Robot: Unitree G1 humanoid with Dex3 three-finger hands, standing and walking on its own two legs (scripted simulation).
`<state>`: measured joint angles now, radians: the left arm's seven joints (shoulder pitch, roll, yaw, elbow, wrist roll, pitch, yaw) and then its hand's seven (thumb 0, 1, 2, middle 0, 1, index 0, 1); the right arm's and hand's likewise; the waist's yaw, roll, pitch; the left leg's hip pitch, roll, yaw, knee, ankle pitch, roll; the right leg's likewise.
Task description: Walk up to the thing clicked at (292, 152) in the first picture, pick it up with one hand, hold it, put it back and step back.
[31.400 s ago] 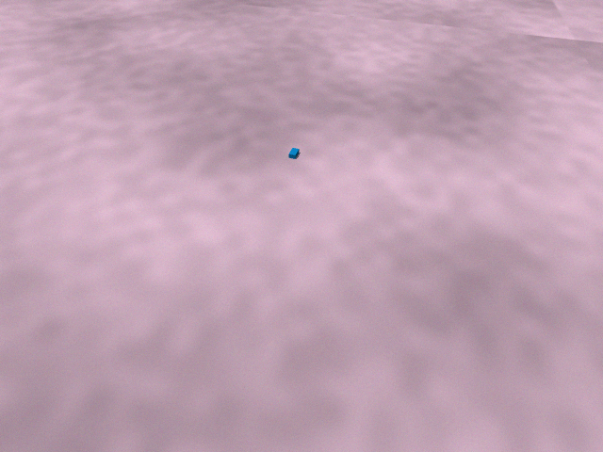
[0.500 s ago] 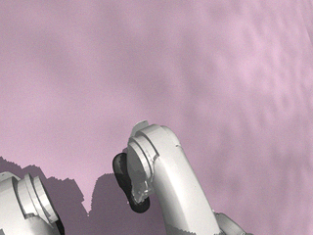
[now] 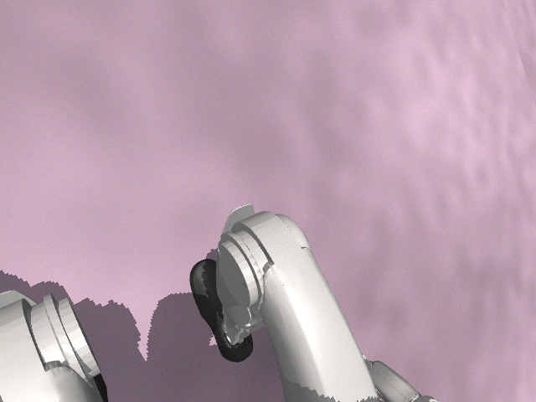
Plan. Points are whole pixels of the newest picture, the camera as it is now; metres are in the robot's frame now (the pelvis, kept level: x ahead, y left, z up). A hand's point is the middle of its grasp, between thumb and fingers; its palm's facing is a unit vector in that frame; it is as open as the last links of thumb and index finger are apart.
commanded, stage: open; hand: left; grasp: from above
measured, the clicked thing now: out of the picture +0.47 +0.32 -0.30
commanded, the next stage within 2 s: withdraw in 0.40 s
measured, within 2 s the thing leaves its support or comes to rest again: neither
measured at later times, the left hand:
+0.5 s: hand out of the picture +0.46 +0.32 -0.26, palm faces -0.47 -0.13 -0.87, open 11.7 cm
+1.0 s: hand out of the picture +0.46 +0.35 -0.11, palm faces -0.41 -0.08 -0.91, open 12.0 cm
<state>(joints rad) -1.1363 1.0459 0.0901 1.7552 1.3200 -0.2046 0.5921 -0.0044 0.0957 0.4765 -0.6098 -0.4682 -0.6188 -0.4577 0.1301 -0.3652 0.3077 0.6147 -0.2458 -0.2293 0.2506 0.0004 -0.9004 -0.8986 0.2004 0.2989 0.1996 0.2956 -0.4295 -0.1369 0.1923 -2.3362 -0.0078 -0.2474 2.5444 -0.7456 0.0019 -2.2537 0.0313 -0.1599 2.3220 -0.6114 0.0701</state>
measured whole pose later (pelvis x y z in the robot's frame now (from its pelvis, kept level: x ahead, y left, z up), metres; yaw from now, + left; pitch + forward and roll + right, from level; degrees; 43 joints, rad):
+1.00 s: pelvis +0.00 +0.00 +0.03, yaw +5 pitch +34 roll -11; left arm -1.00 0.79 0.00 1.34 1.15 -0.06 0.28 0.00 -0.16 0.73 -0.39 -0.66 -0.39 -0.67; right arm 0.16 -0.34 0.12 0.64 -0.13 -0.09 0.25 0.00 -0.90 -0.90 0.20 0.30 0.20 0.29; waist -0.28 0.04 -0.04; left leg -2.29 -0.01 -0.16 2.40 -0.72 0.01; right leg -2.23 0.00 -0.09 2.25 -0.63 0.05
